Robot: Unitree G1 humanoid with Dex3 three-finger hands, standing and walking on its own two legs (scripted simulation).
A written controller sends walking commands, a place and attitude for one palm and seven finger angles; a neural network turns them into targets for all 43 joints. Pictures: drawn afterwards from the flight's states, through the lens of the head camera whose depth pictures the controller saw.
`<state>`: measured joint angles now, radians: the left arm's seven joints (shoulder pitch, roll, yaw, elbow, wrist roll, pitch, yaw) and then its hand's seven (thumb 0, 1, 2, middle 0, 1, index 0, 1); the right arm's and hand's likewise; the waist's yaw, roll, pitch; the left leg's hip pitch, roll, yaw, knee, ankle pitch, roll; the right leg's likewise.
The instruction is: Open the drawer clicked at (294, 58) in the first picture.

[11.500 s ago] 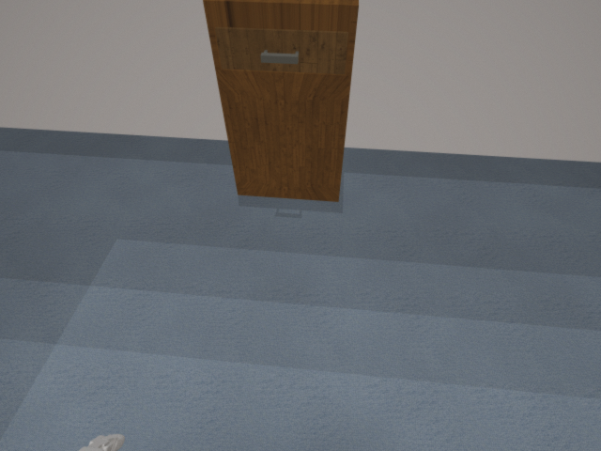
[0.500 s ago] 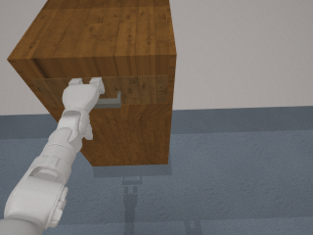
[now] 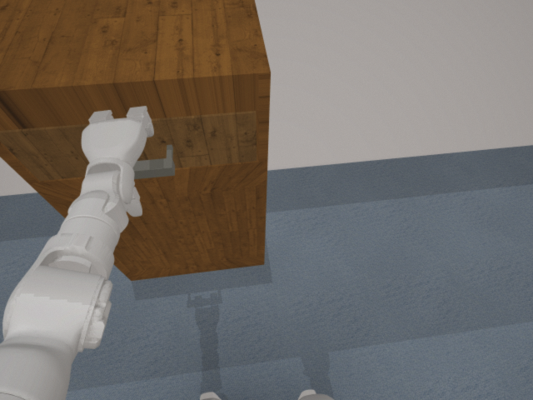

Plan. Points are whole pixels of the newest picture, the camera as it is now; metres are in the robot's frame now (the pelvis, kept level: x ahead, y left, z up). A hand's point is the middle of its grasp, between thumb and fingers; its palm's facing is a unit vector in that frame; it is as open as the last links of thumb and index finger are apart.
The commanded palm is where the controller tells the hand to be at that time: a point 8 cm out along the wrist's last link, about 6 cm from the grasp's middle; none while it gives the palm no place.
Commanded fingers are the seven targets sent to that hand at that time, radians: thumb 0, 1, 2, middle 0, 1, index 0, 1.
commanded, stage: move the hooked fingers above the handle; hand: left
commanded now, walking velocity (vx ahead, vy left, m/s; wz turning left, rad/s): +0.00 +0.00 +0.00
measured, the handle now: (140, 161) +0.55 +0.19 -0.03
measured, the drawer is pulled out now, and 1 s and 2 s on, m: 0.00 0.00 0.00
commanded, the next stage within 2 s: lower the fingers behind the handle in 0.54 s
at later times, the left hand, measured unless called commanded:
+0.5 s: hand (129, 163) +0.50 +0.19 +0.04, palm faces -0.05 -0.04 -1.00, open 13.8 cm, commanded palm +0.48 +0.20 +0.09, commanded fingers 0.00 -0.50 0.30 -0.30 -1.20 -0.30 -1.20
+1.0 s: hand (134, 173) +0.50 +0.19 +0.01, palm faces -0.04 -0.04 -1.00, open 13.8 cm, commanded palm +0.48 +0.19 +0.06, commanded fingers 0.00 -0.50 0.30 -0.30 -1.20 -0.30 -1.20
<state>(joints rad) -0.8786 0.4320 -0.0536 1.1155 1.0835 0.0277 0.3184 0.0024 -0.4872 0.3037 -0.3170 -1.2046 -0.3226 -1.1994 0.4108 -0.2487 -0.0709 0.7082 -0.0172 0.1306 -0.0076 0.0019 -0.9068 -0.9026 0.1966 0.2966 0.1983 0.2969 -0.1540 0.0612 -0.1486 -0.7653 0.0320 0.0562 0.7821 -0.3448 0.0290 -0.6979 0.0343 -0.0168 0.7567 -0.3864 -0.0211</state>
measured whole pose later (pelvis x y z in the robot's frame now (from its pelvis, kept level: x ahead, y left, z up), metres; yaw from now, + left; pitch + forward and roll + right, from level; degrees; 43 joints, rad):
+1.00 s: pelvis +0.00 +0.00 -0.01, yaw +1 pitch +21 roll -2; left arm -0.86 0.42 -0.06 1.12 1.10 -0.01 0.37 0.00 -0.49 0.30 -0.32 -1.20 -0.32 -1.20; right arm 0.37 -0.24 -0.07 0.71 -0.03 0.13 0.00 0.00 -0.91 -0.90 0.20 0.30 0.20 0.30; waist -0.15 0.06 -0.16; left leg -0.83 0.03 0.04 0.84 -0.38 0.03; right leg -0.75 0.03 -0.03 0.81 -0.42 -0.02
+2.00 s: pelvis -0.01 +0.01 -0.04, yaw +0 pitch +26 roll -4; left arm -0.90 0.44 -0.05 1.16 1.12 0.00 0.43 0.00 -0.49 0.30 -0.31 -1.21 -0.32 -1.20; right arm 0.37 -0.23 -0.06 0.72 -0.05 0.11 0.00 0.00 -0.91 -0.90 0.20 0.30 0.20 0.30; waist -0.17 0.07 -0.19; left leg -1.07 0.04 0.02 1.05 -0.44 0.04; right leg -0.98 0.04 -0.05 0.99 -0.47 -0.01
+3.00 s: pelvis -0.01 +0.01 -0.04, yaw +0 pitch +26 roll -3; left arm -0.88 0.45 -0.05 1.15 1.11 0.00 0.42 0.00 0.67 0.79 -0.35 -1.34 -0.39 -1.33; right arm 0.36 -0.24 -0.05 0.71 -0.04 0.10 -0.01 0.00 -0.91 -0.90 0.20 0.30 0.20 0.30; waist -0.17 0.07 -0.18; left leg -1.05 0.04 0.02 1.03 -0.44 0.03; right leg -0.96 0.04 -0.05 0.98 -0.48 -0.02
